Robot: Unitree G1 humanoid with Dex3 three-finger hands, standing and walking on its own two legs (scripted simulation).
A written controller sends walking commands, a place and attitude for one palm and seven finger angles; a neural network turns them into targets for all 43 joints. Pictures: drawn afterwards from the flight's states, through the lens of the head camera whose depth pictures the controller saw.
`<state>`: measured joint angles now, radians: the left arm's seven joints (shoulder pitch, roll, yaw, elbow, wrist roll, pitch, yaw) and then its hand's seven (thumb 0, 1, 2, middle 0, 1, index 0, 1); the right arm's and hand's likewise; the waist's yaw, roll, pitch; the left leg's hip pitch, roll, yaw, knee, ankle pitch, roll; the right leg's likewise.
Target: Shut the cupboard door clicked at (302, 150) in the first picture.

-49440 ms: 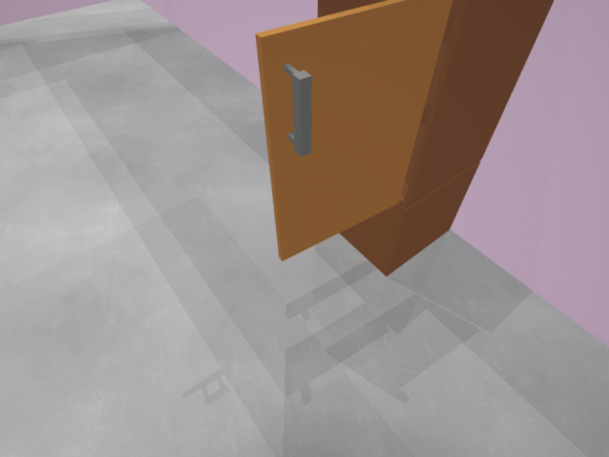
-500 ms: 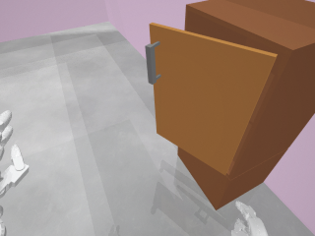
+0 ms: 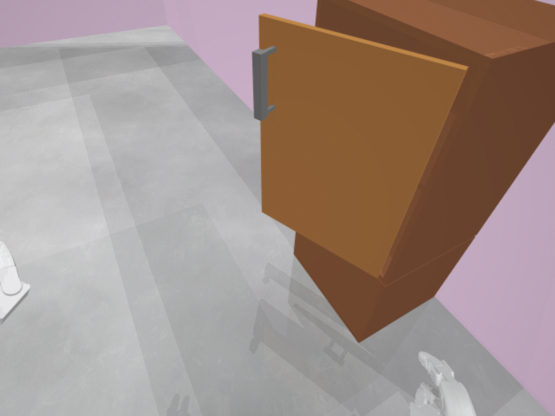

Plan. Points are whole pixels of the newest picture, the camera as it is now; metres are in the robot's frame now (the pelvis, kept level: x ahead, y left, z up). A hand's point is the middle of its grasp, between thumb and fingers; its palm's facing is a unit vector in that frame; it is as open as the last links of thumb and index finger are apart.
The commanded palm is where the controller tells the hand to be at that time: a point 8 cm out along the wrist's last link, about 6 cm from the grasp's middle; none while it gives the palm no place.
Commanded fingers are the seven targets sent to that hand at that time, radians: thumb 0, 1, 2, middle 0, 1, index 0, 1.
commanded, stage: step back with the hand held close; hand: left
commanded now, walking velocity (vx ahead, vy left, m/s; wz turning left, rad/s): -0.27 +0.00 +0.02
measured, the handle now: (266, 83) +0.76 +0.08 +0.14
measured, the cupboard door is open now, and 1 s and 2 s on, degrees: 23 23 23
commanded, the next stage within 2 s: stop stepping back and stand still in 0.36 s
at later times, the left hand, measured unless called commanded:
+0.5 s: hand out of the picture +0.06 +0.27 +0.19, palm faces +0.60 -0.63 -0.50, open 7.4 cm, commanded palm -0.03 +0.30 +0.20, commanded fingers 0.00 0.90 0.90 -0.20 -0.30 -0.20 -0.30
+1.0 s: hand out of the picture -0.06 +0.23 +0.18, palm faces +0.46 -0.79 -0.40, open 7.4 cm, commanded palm -0.12 +0.27 +0.20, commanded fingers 0.00 0.90 0.90 -0.20 -0.30 -0.20 -0.30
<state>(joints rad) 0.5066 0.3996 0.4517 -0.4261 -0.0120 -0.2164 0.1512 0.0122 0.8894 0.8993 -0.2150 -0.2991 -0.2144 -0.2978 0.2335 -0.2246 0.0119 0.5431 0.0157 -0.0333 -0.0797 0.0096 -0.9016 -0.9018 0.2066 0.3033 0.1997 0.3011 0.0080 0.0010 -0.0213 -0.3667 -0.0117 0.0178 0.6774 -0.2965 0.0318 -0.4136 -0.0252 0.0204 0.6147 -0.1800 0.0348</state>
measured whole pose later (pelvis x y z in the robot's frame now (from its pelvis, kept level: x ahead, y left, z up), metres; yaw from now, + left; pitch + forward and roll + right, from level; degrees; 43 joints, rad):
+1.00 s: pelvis -0.26 -0.04 +0.00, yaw +1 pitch +1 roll -1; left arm 0.48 0.42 0.39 -0.50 -0.01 -0.16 0.16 0.01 0.89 0.90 -0.21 -0.30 -0.21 -0.30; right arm 0.27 -0.17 0.04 0.67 -0.02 -0.07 -0.05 0.01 -0.90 -0.90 0.21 0.30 0.20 0.30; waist -0.01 -0.04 -0.06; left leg -0.57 0.08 0.01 0.94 -0.44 -0.01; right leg -0.20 0.06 -0.08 0.57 -0.38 -0.09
